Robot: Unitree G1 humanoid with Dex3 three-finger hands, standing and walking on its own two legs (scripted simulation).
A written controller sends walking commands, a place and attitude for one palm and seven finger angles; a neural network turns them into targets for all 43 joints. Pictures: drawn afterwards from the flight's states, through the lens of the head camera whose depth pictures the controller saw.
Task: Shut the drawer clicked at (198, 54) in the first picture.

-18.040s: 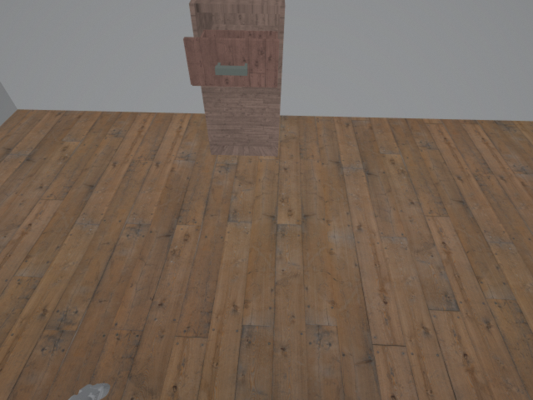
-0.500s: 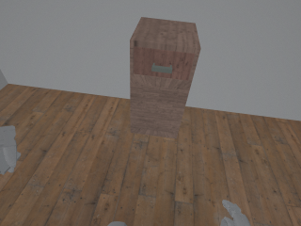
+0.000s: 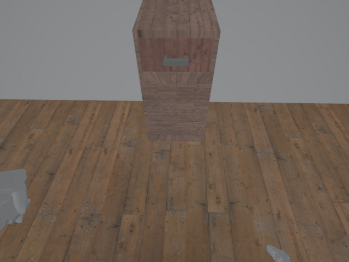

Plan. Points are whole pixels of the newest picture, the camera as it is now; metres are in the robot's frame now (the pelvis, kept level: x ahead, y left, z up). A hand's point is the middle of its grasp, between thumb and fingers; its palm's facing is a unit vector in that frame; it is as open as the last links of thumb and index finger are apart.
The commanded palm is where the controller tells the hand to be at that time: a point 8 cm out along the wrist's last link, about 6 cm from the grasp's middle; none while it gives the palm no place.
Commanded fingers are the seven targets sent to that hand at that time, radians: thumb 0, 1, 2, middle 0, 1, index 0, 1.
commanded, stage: let the arm hang, fingers relaxed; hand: left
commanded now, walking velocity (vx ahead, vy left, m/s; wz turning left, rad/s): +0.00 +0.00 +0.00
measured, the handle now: (176, 59) +1.01 +0.03 -0.07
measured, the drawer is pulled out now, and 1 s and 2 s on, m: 0.00 0.00 0.00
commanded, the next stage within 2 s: look to check the result in 1.08 s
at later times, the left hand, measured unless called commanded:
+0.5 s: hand out of the picture +0.06 +0.20 -0.15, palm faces +0.06 -0.97 -0.25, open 4.7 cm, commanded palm none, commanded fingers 0.00 0.90 0.90 -0.32 -0.43 -0.32 -0.43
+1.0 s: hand out of the picture +0.00 +0.18 -0.16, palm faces +0.05 -0.98 -0.20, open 7.3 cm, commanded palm none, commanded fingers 0.00 0.90 0.90 -0.20 -0.30 -0.20 -0.30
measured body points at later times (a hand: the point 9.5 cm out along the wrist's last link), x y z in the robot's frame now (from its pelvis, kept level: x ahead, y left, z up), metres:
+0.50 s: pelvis +0.00 +0.00 +0.01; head +0.02 -0.01 +0.46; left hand +0.05 +0.25 -0.13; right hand +0.04 -0.23 -0.14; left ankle +0.00 +0.10 -0.73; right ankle +0.03 -0.10 -0.73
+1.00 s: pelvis +0.01 +0.01 +0.02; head +0.02 +0.00 +0.47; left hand +0.00 +0.23 -0.14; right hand -0.02 -0.19 -0.15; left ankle +0.00 +0.10 -0.73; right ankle +0.03 -0.10 -0.73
